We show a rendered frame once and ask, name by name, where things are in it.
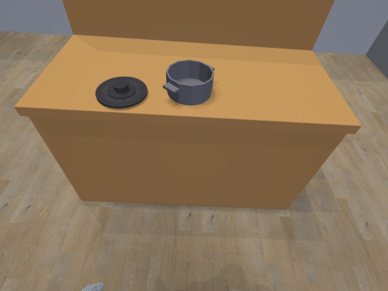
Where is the table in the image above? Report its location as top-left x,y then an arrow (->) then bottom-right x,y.
14,0 -> 361,209

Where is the lid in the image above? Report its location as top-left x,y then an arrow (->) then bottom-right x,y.
95,76 -> 147,109

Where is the pot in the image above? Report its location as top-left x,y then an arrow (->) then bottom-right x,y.
163,60 -> 215,105

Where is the knob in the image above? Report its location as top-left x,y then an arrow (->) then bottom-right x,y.
113,80 -> 129,92

